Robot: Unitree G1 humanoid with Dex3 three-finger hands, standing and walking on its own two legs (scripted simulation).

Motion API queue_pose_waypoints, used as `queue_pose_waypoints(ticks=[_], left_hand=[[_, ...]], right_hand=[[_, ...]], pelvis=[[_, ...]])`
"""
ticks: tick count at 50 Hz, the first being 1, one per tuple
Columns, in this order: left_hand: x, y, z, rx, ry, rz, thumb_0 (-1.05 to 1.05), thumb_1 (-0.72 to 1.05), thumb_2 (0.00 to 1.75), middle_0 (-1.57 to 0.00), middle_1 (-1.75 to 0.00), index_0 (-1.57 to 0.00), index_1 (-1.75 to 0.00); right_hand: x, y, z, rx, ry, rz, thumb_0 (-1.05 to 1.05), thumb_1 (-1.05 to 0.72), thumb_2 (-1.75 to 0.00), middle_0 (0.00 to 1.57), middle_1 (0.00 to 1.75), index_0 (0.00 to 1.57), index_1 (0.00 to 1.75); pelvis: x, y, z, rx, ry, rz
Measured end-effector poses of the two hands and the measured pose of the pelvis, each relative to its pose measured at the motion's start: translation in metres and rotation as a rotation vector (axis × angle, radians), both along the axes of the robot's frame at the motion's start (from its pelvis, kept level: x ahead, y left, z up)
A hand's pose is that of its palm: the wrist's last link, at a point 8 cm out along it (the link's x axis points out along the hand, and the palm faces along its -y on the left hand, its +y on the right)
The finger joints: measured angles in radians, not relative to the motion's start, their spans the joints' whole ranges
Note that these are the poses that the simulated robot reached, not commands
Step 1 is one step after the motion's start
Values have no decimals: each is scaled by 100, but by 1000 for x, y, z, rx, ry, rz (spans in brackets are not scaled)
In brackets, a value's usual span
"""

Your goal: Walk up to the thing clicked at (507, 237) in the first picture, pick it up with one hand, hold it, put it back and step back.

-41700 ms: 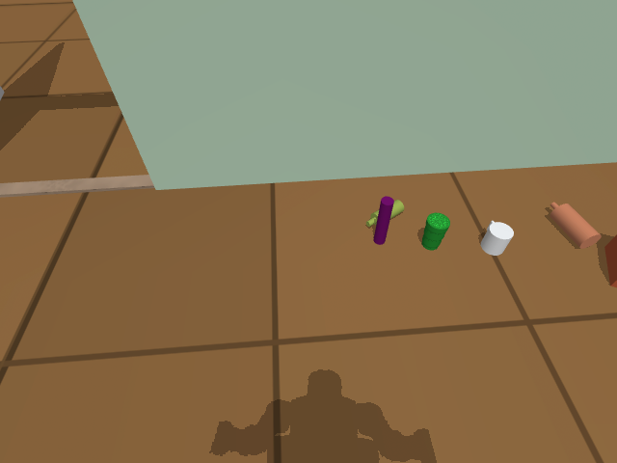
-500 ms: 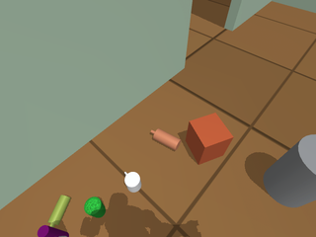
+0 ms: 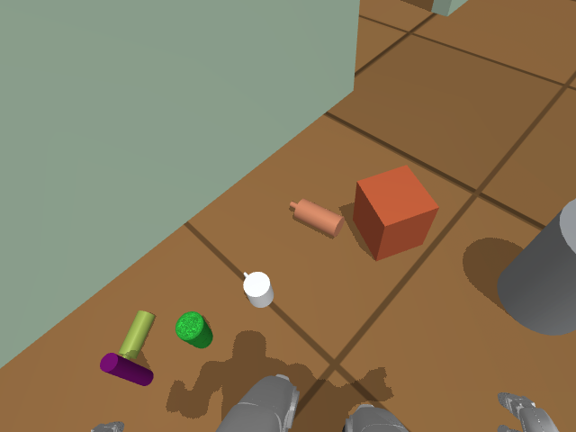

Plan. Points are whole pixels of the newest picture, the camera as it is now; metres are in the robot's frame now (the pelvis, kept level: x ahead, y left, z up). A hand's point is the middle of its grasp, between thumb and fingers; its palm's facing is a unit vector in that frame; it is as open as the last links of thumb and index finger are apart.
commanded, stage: step back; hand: left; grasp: from above
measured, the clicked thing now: (256, 286) +0.59 +0.24 -0.70
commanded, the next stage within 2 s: none
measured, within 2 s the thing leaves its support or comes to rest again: neither
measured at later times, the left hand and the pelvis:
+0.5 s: hand out of the picture -0.05 +0.33 -0.14, palm faces +0.07 -0.92 -0.38, open 7.4 cm; pelvis -0.13 +0.05 +0.01, yaw +2 degrees
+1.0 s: hand out of the picture -0.17 +0.31 -0.12, palm faces -0.05 -0.89 -0.45, open 7.4 cm; pelvis -0.29 +0.05 +0.01, yaw -1 degrees
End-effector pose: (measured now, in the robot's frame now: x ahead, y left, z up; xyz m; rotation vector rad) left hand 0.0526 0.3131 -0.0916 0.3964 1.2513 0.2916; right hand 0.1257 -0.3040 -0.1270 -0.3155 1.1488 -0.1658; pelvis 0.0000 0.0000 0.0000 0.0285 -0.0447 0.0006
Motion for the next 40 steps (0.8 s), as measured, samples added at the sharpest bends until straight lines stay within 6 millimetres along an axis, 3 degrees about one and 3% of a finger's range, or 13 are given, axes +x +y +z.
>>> queue_pose_waypoints(ticks=[9,15,20,26,33,36,40], left_hand=[[-21,10,7,4,-99,13,1,90,89,-20,-30,-21,-30],[-50,37,-14,-24,-132,3,0,90,89,-20,-30,-21,-30],[-79,50,-17,-47,-113,18,1,90,89,-20,-30,-21,-30],[-122,57,-10,-60,-97,22,1,90,89,-20,-30,-21,-30],[-175,52,-16,-38,-3,-38,1,90,89,-20,-30,-21,-30],[-194,43,-17,-24,2,-65,1,90,89,-20,-30,-21,-30],[-222,29,-5,-30,-9,-84,1,90,89,-20,-30,-21,-30]], right_hand=[[-75,1,0,-63,168,53,1,-91,-90,20,30,20,30],[-109,22,6,-92,131,69,1,-91,-90,20,30,20,30],[-147,42,28,-86,100,51,1,-91,-90,20,30,20,30],[-163,52,45,-94,48,48,1,-91,-90,21,30,20,30],[-183,50,34,-62,-67,34,1,-91,-90,21,30,20,30],[-205,42,19,-37,-82,8,1,-90,-90,21,30,20,30],[-246,36,11,-9,-42,-43,1,-91,-90,21,30,20,30]], pelvis=[[-42,12,4,-10,29,60],[-85,33,-7,-15,2,89],[-111,44,3,-52,-18,71],[-140,49,14,-60,16,29],[-190,45,4,-38,14,-42],[-213,40,-4,-37,4,-64],[-238,36,0,-42,-7,-65]])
